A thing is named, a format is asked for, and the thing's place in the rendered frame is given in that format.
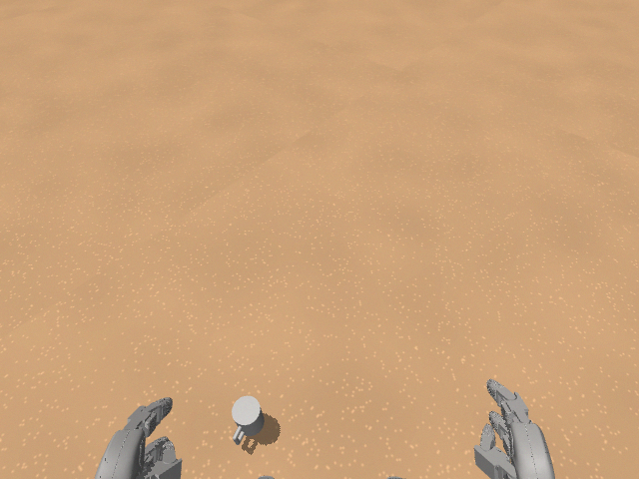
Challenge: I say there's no mug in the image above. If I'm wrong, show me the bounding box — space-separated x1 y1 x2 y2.
232 396 265 445

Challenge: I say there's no right robot hand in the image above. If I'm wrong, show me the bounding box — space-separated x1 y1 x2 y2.
474 379 555 479

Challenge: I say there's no left robot hand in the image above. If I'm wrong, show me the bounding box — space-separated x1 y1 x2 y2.
95 397 182 479

